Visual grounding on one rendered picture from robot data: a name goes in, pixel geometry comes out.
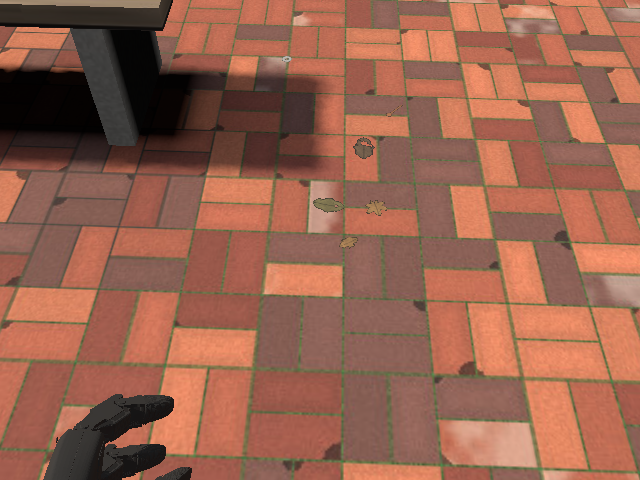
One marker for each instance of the robot left hand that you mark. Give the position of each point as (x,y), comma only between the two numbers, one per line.
(80,454)

